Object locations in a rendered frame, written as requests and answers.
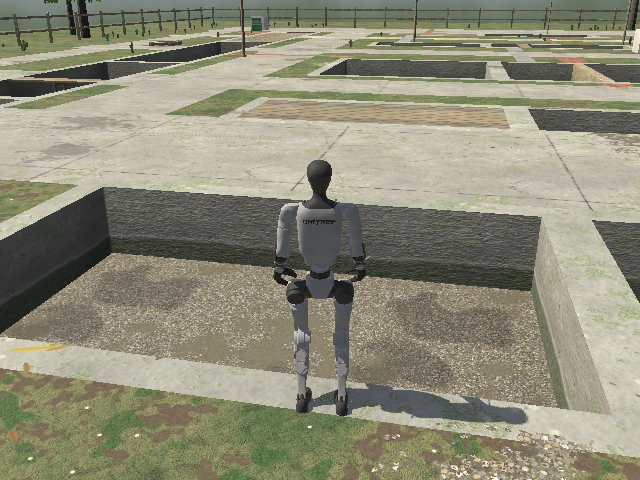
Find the robot right hand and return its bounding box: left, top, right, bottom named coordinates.
left=343, top=265, right=366, bottom=282

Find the robot left hand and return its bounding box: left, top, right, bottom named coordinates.
left=273, top=268, right=297, bottom=286

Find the robot right forearm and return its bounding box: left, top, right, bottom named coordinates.
left=352, top=242, right=366, bottom=270

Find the right robot foot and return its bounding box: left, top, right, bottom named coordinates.
left=334, top=389, right=348, bottom=416

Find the right robot thigh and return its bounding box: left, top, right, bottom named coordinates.
left=333, top=279, right=354, bottom=350

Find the robot left upper arm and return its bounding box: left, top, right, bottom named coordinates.
left=276, top=203, right=299, bottom=258

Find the robot right upper arm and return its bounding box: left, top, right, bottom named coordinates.
left=340, top=203, right=364, bottom=257

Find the robot left forearm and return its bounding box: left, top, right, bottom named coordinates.
left=274, top=243, right=287, bottom=273

